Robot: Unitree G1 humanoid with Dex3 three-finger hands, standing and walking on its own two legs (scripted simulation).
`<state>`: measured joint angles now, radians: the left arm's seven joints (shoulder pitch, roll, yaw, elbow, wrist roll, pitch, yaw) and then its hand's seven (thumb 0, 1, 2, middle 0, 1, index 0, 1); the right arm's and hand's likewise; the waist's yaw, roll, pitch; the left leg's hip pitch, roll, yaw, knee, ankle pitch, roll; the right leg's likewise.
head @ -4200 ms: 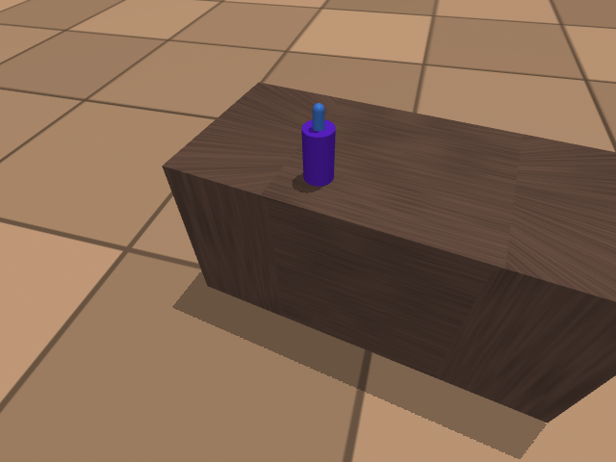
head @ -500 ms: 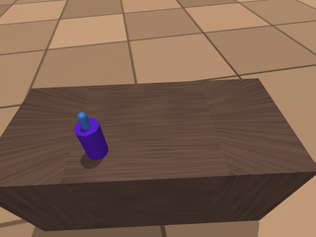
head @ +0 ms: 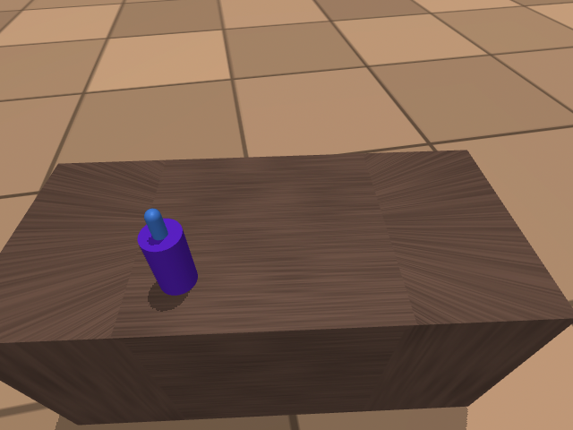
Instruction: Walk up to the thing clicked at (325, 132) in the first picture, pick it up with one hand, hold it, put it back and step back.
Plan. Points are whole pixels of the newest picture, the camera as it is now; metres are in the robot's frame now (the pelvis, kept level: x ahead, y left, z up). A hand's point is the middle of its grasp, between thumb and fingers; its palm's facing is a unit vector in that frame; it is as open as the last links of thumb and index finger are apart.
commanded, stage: walk up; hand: left
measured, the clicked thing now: (166, 248) +0.48 +0.26 -0.07
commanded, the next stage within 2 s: stand in 0.22 s
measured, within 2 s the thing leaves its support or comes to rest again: neither
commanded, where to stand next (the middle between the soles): +0.05 -0.01 m, yaw +1 degrees
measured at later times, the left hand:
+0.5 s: hand out of the picture +0.07 +0.26 -0.16, palm faces -0.01 -0.94 -0.34, open 7.4 cm
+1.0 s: hand out of the picture +0.06 +0.26 -0.16, palm faces -0.02 -0.94 -0.34, open 7.4 cm
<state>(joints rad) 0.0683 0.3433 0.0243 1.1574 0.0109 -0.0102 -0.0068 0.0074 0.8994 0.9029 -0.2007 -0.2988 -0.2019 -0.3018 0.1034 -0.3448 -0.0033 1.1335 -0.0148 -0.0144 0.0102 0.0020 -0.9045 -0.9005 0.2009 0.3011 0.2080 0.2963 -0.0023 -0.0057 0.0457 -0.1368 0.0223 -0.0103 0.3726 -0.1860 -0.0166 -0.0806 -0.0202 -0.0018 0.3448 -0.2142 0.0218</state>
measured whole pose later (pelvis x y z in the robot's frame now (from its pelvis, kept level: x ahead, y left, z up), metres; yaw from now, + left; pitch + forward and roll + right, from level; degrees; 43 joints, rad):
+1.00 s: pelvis -0.01 +0.00 +0.00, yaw +0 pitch -3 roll +0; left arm 0.12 0.35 0.00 1.14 0.01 -0.01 -0.01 0.01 0.90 0.90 -0.20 -0.30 -0.20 -0.30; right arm 0.11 -0.36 0.00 1.14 -0.01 -0.01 0.02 0.00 -0.90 -0.90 0.20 0.30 0.21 0.30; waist 0.00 0.00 0.06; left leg -0.14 0.01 -0.01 0.33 -0.15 -0.01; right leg -0.09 -0.03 0.00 0.32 -0.19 0.03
